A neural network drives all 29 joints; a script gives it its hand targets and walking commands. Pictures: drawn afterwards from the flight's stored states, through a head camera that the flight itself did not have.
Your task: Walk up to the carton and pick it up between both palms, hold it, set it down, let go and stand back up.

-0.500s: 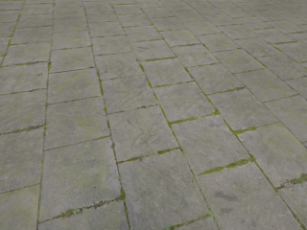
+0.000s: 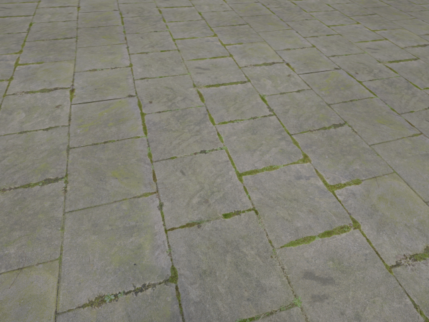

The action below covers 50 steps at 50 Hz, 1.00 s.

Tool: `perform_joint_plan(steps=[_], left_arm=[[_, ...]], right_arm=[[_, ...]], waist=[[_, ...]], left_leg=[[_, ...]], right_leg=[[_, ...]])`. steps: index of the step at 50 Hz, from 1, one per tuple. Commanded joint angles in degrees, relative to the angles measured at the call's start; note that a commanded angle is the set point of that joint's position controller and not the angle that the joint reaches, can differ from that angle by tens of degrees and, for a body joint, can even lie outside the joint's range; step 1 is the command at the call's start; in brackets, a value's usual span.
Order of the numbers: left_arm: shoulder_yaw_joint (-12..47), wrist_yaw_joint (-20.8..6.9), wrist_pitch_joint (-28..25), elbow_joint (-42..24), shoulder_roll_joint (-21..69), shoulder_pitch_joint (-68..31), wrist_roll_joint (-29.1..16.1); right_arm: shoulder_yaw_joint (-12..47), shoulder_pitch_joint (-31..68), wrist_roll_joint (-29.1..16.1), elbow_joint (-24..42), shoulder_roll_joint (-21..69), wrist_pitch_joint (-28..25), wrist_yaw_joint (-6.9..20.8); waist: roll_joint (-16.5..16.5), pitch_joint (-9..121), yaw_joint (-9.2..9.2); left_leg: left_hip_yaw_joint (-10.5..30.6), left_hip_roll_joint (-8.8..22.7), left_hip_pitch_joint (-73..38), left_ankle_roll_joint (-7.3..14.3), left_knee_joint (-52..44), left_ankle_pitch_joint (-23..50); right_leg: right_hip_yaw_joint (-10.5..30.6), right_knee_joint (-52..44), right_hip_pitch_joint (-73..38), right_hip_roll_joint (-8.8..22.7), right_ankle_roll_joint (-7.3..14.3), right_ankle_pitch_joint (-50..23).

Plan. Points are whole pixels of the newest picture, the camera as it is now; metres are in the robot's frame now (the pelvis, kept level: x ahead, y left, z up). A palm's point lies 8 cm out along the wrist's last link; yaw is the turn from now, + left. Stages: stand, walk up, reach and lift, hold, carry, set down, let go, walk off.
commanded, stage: walk up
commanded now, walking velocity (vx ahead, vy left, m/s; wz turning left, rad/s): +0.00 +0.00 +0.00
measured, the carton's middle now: out of the picture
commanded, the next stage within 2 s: none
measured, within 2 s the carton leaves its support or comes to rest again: neither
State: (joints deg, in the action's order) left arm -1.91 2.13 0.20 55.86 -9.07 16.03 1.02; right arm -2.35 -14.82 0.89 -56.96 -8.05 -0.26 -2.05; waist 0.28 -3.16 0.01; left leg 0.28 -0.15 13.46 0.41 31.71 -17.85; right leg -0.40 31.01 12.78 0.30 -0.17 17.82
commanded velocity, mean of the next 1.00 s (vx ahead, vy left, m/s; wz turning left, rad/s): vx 0.00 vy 0.00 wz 0.00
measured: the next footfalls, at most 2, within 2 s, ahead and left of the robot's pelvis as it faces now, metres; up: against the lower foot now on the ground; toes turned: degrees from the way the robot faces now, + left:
right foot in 0.52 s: +0.01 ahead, -0.27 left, +0.00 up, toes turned -19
left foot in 0.82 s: +0.06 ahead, -0.11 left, +0.00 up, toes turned -27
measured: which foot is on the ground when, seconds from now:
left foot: down 0.00-0.52, up 0.54-0.80, down 0.82-1.00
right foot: down 0.00-0.22, up 0.24-0.50, down 0.52-0.84, up 0.86-1.00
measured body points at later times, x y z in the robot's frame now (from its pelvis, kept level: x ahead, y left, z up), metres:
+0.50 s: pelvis -0.03 -0.07 -0.01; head +0.00 -0.10 +0.43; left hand +0.15 +0.20 -0.12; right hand +0.03 -0.38 -0.14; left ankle -0.01 +0.11 -0.73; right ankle -0.02 -0.25 -0.72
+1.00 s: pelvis -0.05 -0.14 +0.00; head -0.02 -0.11 +0.45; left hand +0.20 +0.01 -0.14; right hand -0.16 -0.40 -0.10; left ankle +0.03 -0.10 -0.73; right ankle -0.12 -0.29 -0.64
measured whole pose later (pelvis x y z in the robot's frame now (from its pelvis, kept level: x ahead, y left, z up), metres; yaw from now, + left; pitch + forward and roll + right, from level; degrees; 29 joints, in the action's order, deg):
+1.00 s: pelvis -0.05 -0.14 +0.00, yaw -39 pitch -3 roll -1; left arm -4.2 -6.9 5.6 44.6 -18.9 11.2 3.8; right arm -2.1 -16.0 1.5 -46.3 -12.3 -2.6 -5.1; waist 4.3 -4.2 1.5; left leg -11.5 4.1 15.3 3.1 33.2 -15.2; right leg 6.4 68.3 33.5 -1.5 -5.9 17.1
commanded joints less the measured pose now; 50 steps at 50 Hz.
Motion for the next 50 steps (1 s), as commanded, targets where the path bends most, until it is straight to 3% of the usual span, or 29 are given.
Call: perform_joint_plan(steps=[1, 3, 5, 8, 9, 10, 11, 12, 13, 15, 19, 21, 23, 24, 25, 26, 27, 28, 30, 33, 36, 38, 40, 41, 42, 43, 45, 46, 50], left_arm=[[-0.78, 0.24, -1.1, 0.49, -4.13, 5.22, -0.25], [-0.47, 0.33, -1.22, 1.44, -3.61, 4.67, -0.33], [-0.38, -0.2, -0.78, 1.93, -3.17, 2.85, -0.32], [-0.35, 0.72, -0.75, 3.79, -3.22, 3.53, -0.08], [-3.1, -0.44, 0.0, -5.01, -14.59, -7.45, 1.49], [-3.49, -0.9, 0.34, -6.4, -14.62, -9.27, 2.02], [-3.87, -1.19, 1.0, -7.76, -13.12, -11.74, 2.68], [-4.23, -1.31, 2.06, -8.56, -12.86, -11.57, 3.44], [-4.69, -1.73, 2.74, -8.53, -12.21, -10.99, 3.54], [-4.53, -2.89, 3.4, -8.09, -11.56, -5.85, 2.49], [-3.69, -5.51, 4.57, -8.58, -10.24, -5.75, 1.79], [-2.59, -6.99, 4.36, -11.24, -9.82, -7.82, 1.12], [-3.38, -7.9, 3.73, -11.54, -12.1, -6.38, 0.2], [-3.6, -8.08, 3.3, -10.92, -12.65, -3.96, -0.35], [-3.92, -7.7, 2.75, -8.97, -14.66, 0.5, -1.14], [-5.38, -7.17, 2.34, -8.32, -19.23, 4.3, -0.89], [-5.9, -6.32, 1.94, -9.86, -25.11, 4.87, -1.18], [-6.49, -5.65, 2.27, -10.27, -27.33, 3.09, -1.87], [-5.82, -3.93, 3.05, -12.09, -24.74, -2.38, -1.3], [-4.36, -5.07, 2.96, -17.02, -21.54, -9.29, 0.27], [-3.68, -6.39, 2.52, -18.93, -17.89, -5.95, 1.21], [-4.26, -6.7, 3.18, -19.19, -17.99, -7.47, 1.52], [-3.75, -7.37, 3.89, -19.93, -16.25, -8.26, 1.46], [-2.97, -7.62, 4.03, -20.57, -14.56, -6.32, 1.58], [-3.44, -7.0, 4.73, -20.33, -13.68, -4.82, 2.14], [-4.22, -6.63, 5.23, -19.79, -16.21, -4.01, 2.92], [-5.37, -7.67, 4.89, -16.68, -18.97, -4.75, 3.5], [-5.09, -8.2, 4.82, -15.63, -17.99, -2.98, 3.21], [-3.67, -10.23, 4.57, -14.0, -15.02, -4.92, 2.35]], right_arm=[[-0.79, -3.75, -0.15, 0.34, -5.05, -0.94, 0.03], [-0.75, -4.89, -0.2, -1.87, -4.12, -0.48, -0.56], [-0.95, -2.6, -0.18, -2.33, -5.66, -0.19, -0.74], [-0.56, -2.63, 0.01, -3.15, -3.48, -0.19, -0.39], [-4.37, 1.77, 1.25, 1.76, -13.63, -0.98, -1.9], [-5.22, -0.3, 1.44, 1.48, -16.46, -1.22, -2.59], [-5.86, -1.53, 1.91, 1.4, -16.66, -1.4, -2.98], [-6.43, -2.46, 1.99, 2.03, -16.93, -1.49, -3.44], [-5.65, -0.99, 1.94, 2.55, -14.98, -1.56, -4.08], [-5.11, 4.56, 2.82, 4.71, -13.64, -1.91, -4.47], [-5.27, 8.86, 3.46, 8.3, -14.33, -2.64, -3.67], [-5.85, 9.12, 4.03, 9.05, -17.47, -2.58, -2.76], [-5.88, 11.17, 4.62, 10.95, -19.62, -1.34, -2.04], [-6.06, 13.03, 5.17, 11.36, -20.42, -0.61, -1.69], [-5.52, 10.47, 4.85, 11.34, -18.58, 0.29, -1.37], [-5.02, 10.42, 4.79, 12.01, -15.29, 1.08, -0.87], [-4.07, 11.65, 3.56, 16.2, -11.94, 1.65, -0.4], [-3.7, 11.36, 2.21, 17.04, -11.48, 1.86, -1.19], [-2.55, 13.31, 0.55, 16.72, -12.38, 0.46, -1.36], [-2.05, 4.29, -0.67, 12.4, -12.78, -1.4, -0.84], [-1.96, 4.91, -0.75, 14.18, -11.57, -1.82, -0.6], [-1.34, 2.59, -1.53, 15.82, -8.43, -1.9, -0.91], [-1.41, -4.16, -1.35, 15.17, -8.6, -2.42, -1.64], [-3.57, -7.52, -0.34, 15.22, -14.33, -2.21, -2.25], [-3.54, -3.08, 0.92, 16.79, -20.12, -1.91, -3.09], [-3.89, 2.02, 0.95, 16.74, -20.03, -1.83, -4.13], [-2.01, 5.54, 0.44, 16.94, -14.9, -3.06, -3.94], [-1.93, 6.86, 0.58, 17.91, -14.01, -3.74, -3.67], [-2.31, 4.99, 1.07, 17.71, -13.79, -5.03, -3.2]], waist=[[-2.57, 2.52, 0.39], [0.82, 1.42, 0.07], [-1.42, -0.68, 0.12], [3.88, -0.75, -0.07], [1.15, 2.53, -0.75], [-3.06, 4.74, -1.99], [-9.42, 4.41, -3.73], [-9.77, 4.48, -3.93], [-6.85, 1.95, -2.67], [-7.9, 0.2, 0.83], [-8.63, 2.92, 1.84], [-13.26, 4.04, 1.42], [-11.01, 7.09, 2.48], [-7.05, 6.49, 4.4], [1.33, 8.7, 5.78], [13.13, 7.6, 8.13], [26.26, 4.13, 7.64], [26.65, 3.56, 8.1], [16.79, 1.07, 6.34], [12.59, 5.53, 0.95], [7.65, 7.43, 2.83], [5.23, 8.42, 0.42], [2.11, 8.95, -2.43], [-7.06, 12.23, -3.3], [-10.25, 6.65, -0.64], [-11.46, 1.97, 1.1], [-6.72, -1.91, 2.99], [-10.05, -0.85, 3.84], [-5.9, -0.47, 3.19]], left_leg=[[4.8, 4.6, -1.75, 2.67, -7.07, 15.32], [4.29, 4.2, -1.51, 2.28, -7.51, 14.4], [3.8, 3.85, -0.18, 1.78, -8.72, 9.79], [3.5, 3.99, -2.68, 1.39, -8.11, 14.8], [5.3, 8.1, -10.04, 6.49, -3.16, 21.5], [10.52, 15.63, -14.99, 11.8, -5.79, 24.95], [17.24, 25.56, -14.97, 16.91, -11.51, 31.79], [19.16, 29.52, -13.14, 20.37, -12.85, 32.39], [15.33, 28.35, -7.87, 19.68, -13.54, 27.27], [8.3, 24.53, -5.21, 16.89, -12.97, 25.77], [-0.51, 21.74, -6.83, 14.4, -10.29, 22.72], [-3.85, 21.17, -4.71, 12.15, -6.61, 22.33], [-7.81, 19.52, 2.27, 9.94, -3.56, 15.21], [-9.51, 17.69, 4.52, 8.02, 1.04, 10.96], [-12.48, 14.01, 7.74, 6.73, 9.32, 4.83], [-13.15, 8.16, 16.04, 4.24, 22.51, -9.98], [-9.21, 0.98, 29.27, 0.28, 34.14, -29.94], [-2.52, 1.13, 28.61, 0.39, 40.34, -31.13], [0.35, 2.73, 26.76, 0.99, 39.18, -21.35], [-2.41, 1.77, 12.53, 1.18, 30.78, -6.6], [-4.73, -1.49, 8.64, 1.33, 18.63, -2.72], [-4.08, -2.18, 0.83, 2.29, 8.35, -2.94], [-1.94, -0.51, -13.53, 3.28, -6.76, 7.55], [15.1, 13.17, -21.67, 6.56, -12.59, -7.55], [32.67, 29.75, -11.46, 7.36, -22.55, -22.46], [33.07, 31.36, -5.11, 8.65, -25.95, -24.32], [19.09, 22.91, -0.4, 3.33, -21.89, -15.89], [12.72, 20.49, 0.48, 4.73, -20.05, -12.4], [1.02, 18.19, 1.93, 6.93, -17.9, -9.63]], right_leg=[[2.36, -5.05, -2.2, 3.56, 1.48, -13.83], [3.59, -5.97, -1.58, 4.09, 1.76, -14.46], [3.57, -7.01, -0.67, 3.44, 1.65, -11.23], [2.54, -7.23, -0.44, 3.89, 1.6, -14.18], [6.23, 4.07, 10.52, 1.38, 2.29, -22.37], [2.78, 14.5, 16.98, -0.74, 0.31, -17.49], [0.28, 25.18, 22.18, -1.41, -1.62, 9.18], [3.67, 33.52, 24.71, 1.44, -2.32, 17.31], [6.91, 37.95, 23.32, 3.58, -2.62, 15.66], [8.94, 39.67, 23.35, 5.19, -3.81, 9.69], [6.21, 30.6, 21.52, 6.37, -4.46, 3.02], [3.97, 19.39, 15.58, 8.12, -3.81, 0.79], [-2.93, 13.87, 2.4, 4.12, -2.37, -0.59], [-4.05, 7.53, -1.99, 3.08, -1.36, -5.04], [-8.17, 1.88, -6.73, -0.92, -0.4, -6.94], [1.8, -3.43, -11.68, 1.47, 2.76, -10.86], [27.37, -11.5, -10.65, 15.3, 7.87, -22.59], [36.02, -18.02, -4.34, 20.92, 16.03, -16.07], [26.57, -14.55, -0.07, 14.64, 15.26, -12.04], [17.67, -9.99, 7.78, 8.58, 11.6, -12.75], [22.93, -7.73, 6.04, 7.18, 12.23, -19.09], [23.09, -7.8, 8.21, 7.47, 10.36, -13.0], [22.75, -4.65, 15.72, 2.63, 5.37, -1.27], [16.87, 6.81, 26.97, -3.15, 0.1, 11.92], [10.69, 23.88, 29.71, -5.2, -3.49, 13.58], [11.06, 31.59, 31.31, -0.87, -4.58, 10.77], [12.66, 35.36, 28.44, 0.59, -5.35, 3.33], [10.96, 38.43, 26.82, 1.51, -5.84, 0.17], [6.83, 44.11, 26.26, 3.15, -6.67, -5.44]])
